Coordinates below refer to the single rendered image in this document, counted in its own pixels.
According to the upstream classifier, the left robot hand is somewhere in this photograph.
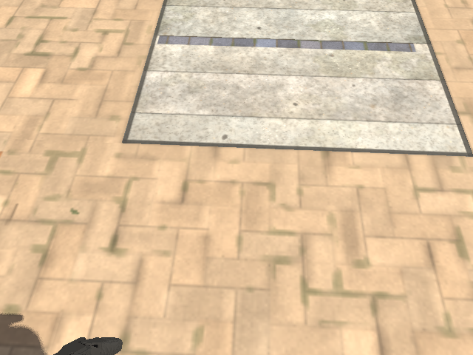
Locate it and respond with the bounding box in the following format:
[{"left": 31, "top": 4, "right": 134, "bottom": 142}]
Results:
[{"left": 53, "top": 337, "right": 123, "bottom": 355}]

